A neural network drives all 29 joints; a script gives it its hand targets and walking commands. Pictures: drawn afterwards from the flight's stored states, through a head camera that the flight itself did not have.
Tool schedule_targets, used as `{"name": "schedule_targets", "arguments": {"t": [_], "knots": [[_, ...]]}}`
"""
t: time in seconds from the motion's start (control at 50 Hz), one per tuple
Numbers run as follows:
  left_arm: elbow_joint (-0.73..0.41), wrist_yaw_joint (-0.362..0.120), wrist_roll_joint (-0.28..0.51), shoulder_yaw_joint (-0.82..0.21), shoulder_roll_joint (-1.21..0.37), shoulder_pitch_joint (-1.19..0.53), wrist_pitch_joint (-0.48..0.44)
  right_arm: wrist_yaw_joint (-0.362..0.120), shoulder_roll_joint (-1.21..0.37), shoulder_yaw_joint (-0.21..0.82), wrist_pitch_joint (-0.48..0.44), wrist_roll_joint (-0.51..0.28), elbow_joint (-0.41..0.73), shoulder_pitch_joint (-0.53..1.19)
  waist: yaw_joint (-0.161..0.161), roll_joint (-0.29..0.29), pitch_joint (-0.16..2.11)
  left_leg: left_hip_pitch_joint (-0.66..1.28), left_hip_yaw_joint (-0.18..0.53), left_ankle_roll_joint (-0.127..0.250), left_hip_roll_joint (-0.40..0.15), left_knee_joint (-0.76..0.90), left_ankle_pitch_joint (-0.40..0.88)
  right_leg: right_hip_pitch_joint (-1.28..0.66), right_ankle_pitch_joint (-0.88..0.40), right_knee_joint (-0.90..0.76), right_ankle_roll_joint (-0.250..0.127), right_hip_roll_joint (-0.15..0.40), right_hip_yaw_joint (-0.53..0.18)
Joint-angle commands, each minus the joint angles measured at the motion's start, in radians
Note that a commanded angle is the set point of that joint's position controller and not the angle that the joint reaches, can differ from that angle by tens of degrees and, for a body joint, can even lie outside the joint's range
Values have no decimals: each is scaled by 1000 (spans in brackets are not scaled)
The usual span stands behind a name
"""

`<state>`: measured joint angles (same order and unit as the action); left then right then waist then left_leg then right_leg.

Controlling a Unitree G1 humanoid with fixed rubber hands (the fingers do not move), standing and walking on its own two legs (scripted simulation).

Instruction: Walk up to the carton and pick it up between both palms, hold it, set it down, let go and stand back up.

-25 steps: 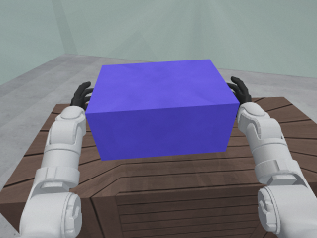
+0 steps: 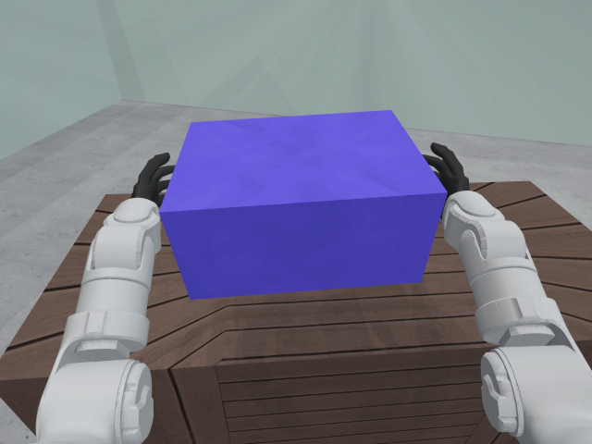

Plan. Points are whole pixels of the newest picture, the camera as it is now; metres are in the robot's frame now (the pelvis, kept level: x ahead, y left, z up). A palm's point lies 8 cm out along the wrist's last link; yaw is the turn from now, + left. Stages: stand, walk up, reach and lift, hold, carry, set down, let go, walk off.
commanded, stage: hold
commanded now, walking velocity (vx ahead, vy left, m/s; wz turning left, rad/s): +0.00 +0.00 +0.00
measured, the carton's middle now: (298, 197) +0.43 +0.00 +0.19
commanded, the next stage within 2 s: none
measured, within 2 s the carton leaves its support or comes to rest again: neither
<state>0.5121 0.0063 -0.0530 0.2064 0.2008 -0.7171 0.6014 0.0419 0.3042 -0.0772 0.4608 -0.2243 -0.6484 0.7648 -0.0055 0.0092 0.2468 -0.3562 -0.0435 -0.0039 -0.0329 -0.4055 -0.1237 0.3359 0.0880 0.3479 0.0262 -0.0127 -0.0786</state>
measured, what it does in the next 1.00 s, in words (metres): stands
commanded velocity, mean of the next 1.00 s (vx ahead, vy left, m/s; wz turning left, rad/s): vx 0.00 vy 0.00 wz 0.00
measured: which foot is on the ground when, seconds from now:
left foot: down 0.00-1.00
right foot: down 0.00-1.00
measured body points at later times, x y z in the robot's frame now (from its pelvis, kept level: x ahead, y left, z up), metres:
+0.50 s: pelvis +0.00 +0.00 +0.00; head -0.06 +0.00 +0.45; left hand +0.39 +0.21 +0.21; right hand +0.40 -0.21 +0.22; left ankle +0.05 +0.12 -0.74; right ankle +0.06 -0.14 -0.74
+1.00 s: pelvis +0.00 +0.00 +0.00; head -0.06 +0.00 +0.45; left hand +0.39 +0.21 +0.21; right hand +0.40 -0.21 +0.22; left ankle +0.05 +0.12 -0.74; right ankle +0.06 -0.14 -0.74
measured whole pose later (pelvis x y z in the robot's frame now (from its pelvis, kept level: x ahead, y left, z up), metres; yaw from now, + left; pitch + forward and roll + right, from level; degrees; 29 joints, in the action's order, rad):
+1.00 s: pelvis +0.00 +0.00 +0.00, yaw +0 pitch +4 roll -1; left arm 0.51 0.00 -0.05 0.21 0.20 -0.72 0.60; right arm 0.04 0.30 -0.08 0.46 -0.22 -0.65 0.76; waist -0.01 0.01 0.24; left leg -0.35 -0.04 0.00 -0.03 -0.41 -0.12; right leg 0.33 0.09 0.35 0.03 -0.01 -0.08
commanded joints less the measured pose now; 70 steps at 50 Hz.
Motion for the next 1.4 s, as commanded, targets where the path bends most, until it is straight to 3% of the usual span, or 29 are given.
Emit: {"name": "schedule_targets", "arguments": {"t": [0.0, 1.38], "knots": [[-306, -192, 130, -278, -649, -653, -67, -183, -586, 240, -65, -105, 324, 676, -60, -18, 315, 240, 58, -8, 56, 173, 1, -376, -49, -104, -51, -39, 44], [-311, -192, 131, -275, -644, -657, -69, -183, -587, 240, -67, -103, 324, 674, -60, -19, 311, 240, 56, -7, 55, 174, -1, -379, -46, -104, -53, -37, 44]]}}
